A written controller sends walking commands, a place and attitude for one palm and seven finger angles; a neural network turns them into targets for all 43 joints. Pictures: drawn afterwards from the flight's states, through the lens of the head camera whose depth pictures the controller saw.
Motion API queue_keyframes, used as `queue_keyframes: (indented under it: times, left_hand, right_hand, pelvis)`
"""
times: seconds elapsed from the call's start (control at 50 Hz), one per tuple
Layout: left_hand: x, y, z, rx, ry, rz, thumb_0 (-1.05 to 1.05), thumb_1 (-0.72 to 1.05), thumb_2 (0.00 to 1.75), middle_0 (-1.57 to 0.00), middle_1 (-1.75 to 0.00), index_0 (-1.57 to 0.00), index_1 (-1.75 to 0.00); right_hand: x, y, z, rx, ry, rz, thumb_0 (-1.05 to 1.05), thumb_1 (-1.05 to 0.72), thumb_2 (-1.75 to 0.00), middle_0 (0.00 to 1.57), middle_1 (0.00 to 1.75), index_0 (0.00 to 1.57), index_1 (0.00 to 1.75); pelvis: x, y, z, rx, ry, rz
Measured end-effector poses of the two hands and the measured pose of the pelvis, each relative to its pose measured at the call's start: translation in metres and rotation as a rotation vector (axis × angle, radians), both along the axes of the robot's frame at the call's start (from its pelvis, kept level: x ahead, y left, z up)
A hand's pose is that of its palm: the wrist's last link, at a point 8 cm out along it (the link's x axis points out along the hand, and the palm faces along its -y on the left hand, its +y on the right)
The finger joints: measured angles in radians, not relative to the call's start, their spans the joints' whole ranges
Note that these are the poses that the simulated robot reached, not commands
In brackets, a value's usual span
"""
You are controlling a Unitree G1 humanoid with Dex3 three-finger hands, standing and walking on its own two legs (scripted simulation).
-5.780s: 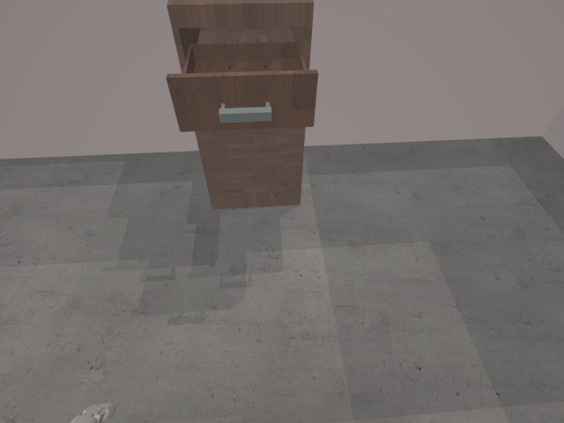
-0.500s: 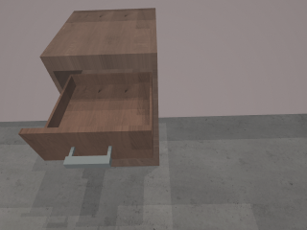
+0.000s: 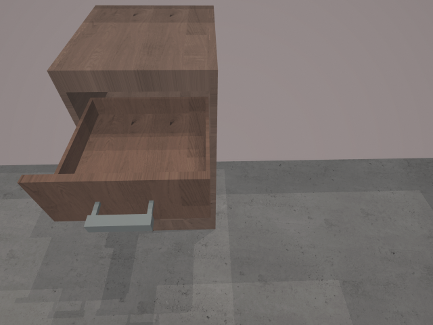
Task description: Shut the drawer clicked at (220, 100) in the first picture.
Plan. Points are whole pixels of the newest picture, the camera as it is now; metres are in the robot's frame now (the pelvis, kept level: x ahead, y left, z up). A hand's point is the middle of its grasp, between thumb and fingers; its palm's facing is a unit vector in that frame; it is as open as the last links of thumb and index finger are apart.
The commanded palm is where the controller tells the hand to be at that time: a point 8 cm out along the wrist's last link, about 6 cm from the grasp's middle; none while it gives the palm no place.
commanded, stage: look again from close up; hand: left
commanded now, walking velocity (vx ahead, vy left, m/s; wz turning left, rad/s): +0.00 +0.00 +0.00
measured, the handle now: (122, 214) +0.34 +0.23 -0.03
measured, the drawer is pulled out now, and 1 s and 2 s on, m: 0.30 0.30 0.30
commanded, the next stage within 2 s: raise the hand and make a fist in 0.46 s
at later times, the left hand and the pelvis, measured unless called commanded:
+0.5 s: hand out of the picture +0.02 +0.23 -0.18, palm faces +0.01 -0.98 -0.20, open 7.4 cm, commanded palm none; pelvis +0.02 +0.05 +0.00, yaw -1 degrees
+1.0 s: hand out of the picture +0.13 +0.19 -0.03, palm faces +0.25 -0.96 -0.08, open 6.1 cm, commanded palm +0.11 +0.26 -0.03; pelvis +0.01 -0.01 -0.06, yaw +3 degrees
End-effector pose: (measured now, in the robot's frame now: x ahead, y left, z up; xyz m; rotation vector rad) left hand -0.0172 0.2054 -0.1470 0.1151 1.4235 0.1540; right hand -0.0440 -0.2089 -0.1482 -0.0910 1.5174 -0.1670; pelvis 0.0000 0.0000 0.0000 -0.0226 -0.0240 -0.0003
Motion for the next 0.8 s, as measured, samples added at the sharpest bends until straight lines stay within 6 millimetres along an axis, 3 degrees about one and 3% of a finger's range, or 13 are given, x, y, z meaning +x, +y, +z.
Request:
queue_keyframes:
  times: [0.14, 0.3, 0.42, 0.58, 0.62, 0.68, 0.74, 0.76, 0.8]
  left_hand:
    - [0.013, 0.035, -0.005, 0.012, -0.033, -0.016, 0.0, 0.9, 0.9, -0.2, -0.3, -0.2, -0.3]
    - [0.033, 0.068, 0.003, 0.047, -0.081, -0.021, 0.0, 0.91, 0.9, -0.2, -0.3, -0.2, -0.3]
    - [0.031, 0.075, 0.004, 0.045, -0.032, -0.029, 0.0, 0.91, 0.9, -0.2, -0.3, -0.2, -0.3]
    - [0.032, 0.065, 0.0, 0.027, 0.004, -0.022, 0.0, 0.91, 0.9, -0.2, -0.3, -0.2, -0.3]
    - [0.062, 0.068, 0.015, 0.051, -0.156, 0.05, 0.01, 0.92, 0.9, -0.2, -0.3, -0.2, -0.31]
    - [0.131, 0.078, 0.066, 0.146, -0.56, 0.066, 0.02, 0.94, 0.9, -0.22, -0.32, -0.22, -0.32]
    - [0.193, 0.069, 0.124, 0.152, -0.922, 0.04, 0.02, 0.94, 0.9, -0.25, -0.35, -0.24, -0.36]
    - [0.202, 0.067, 0.133, 0.149, -0.971, 0.036, 0.02, 0.94, 0.9, -0.26, -0.37, -0.25, -0.37]
    - [0.199, 0.065, 0.124, 0.127, -0.983, 0.041, 0.01, 0.93, 0.9, -0.29, -0.4, -0.22, -0.37]
  right_hand:
    - [0.031, 0.033, -0.006, 0.007, -0.135, 0.017, 0.01, -0.92, -0.9, 0.2, 0.3, 0.2, 0.3]
    - [0.043, 0.048, -0.004, 0.001, -0.134, 0.048, 0.03, -0.94, -0.9, 0.2, 0.3, 0.2, 0.3]
    - [0.052, 0.047, 0.0, -0.012, -0.131, 0.048, 0.02, -0.93, -0.9, 0.2, 0.3, 0.2, 0.3]
    - [0.071, 0.039, 0.003, -0.033, -0.134, 0.058, 0.01, -0.92, -0.9, 0.2, 0.3, 0.2, 0.3]
    - [0.085, 0.031, 0.01, -0.062, -0.226, 0.059, 0.02, -0.93, -0.9, 0.2, 0.3, 0.2, 0.3]
    - [0.117, 0.018, 0.021, -0.099, -0.439, 0.067, 0.02, -0.93, -0.9, 0.2, 0.3, 0.2, 0.3]
    - [0.158, 0.003, 0.029, -0.117, -0.63, 0.089, 0.02, -0.92, -0.9, 0.2, 0.3, 0.2, 0.3]
    - [0.171, -0.002, 0.033, -0.12, -0.686, 0.092, 0.02, -0.92, -0.9, 0.2, 0.3, 0.2, 0.3]
    - [0.198, -0.011, 0.042, -0.126, -0.787, 0.092, 0.02, -0.92, -0.9, 0.2, 0.3, 0.2, 0.3]
  pelvis:
    - [0.004, 0.03, -0.006, -0.002, -0.003, 0.003]
    - [0.01, 0.051, -0.004, 0.02, 0.011, -0.001]
    - [0.018, 0.055, -0.002, 0.028, 0.028, -0.008]
    - [0.03, 0.052, -0.002, 0.023, 0.027, -0.005]
    - [0.031, 0.049, -0.003, 0.027, 0.033, -0.003]
    - [0.032, 0.043, -0.006, 0.05, 0.046, 0.001]
    - [0.03, 0.038, -0.011, 0.04, 0.063, 0.022]
    - [0.03, 0.037, -0.013, 0.034, 0.076, 0.021]
    - [0.028, 0.031, -0.018, 0.032, 0.113, 0.008]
